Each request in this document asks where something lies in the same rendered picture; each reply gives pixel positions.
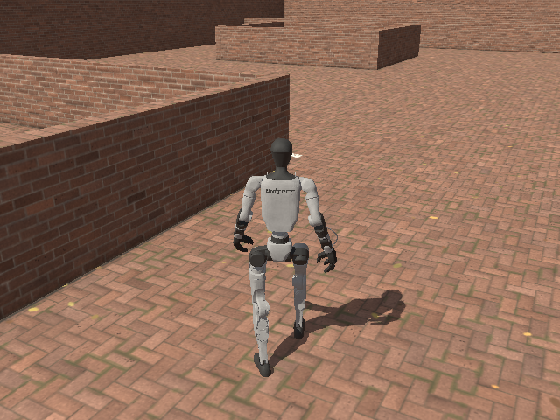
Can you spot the robot right foot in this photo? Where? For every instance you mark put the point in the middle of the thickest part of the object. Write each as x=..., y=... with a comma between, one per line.
x=298, y=331

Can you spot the robot left foot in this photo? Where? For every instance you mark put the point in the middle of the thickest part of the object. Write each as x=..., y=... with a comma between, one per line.
x=264, y=369

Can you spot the robot right upper arm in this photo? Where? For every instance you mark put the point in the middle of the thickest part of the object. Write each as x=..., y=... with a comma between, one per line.
x=312, y=200

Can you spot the robot right forearm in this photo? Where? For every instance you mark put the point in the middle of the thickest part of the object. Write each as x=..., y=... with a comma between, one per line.
x=323, y=236

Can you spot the robot left hand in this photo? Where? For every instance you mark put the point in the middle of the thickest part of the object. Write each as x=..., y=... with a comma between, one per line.
x=245, y=239

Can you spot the robot left forearm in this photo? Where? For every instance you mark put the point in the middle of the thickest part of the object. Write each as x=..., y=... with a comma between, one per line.
x=240, y=227

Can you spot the robot foot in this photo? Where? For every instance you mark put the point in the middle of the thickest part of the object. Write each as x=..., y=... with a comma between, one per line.
x=298, y=331
x=264, y=369

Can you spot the robot right hand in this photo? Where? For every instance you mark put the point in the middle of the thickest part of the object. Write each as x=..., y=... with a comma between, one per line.
x=332, y=259

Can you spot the robot left upper arm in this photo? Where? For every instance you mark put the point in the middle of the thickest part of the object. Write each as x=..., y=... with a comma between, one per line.
x=249, y=196

